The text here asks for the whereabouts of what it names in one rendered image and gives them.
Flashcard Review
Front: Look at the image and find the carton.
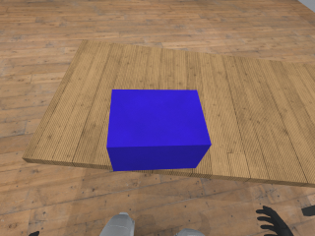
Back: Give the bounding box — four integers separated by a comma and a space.
106, 89, 212, 171

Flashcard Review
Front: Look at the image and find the left robot thigh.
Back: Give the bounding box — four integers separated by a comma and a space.
99, 214, 135, 236

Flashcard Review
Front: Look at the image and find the table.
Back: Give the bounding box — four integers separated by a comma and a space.
22, 39, 315, 216

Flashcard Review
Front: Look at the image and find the right robot hand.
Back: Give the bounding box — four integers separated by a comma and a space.
256, 206, 294, 236

